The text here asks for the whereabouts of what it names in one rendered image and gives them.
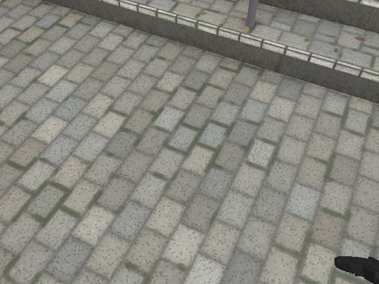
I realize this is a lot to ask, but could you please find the right robot hand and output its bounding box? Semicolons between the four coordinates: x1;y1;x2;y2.
334;256;379;284

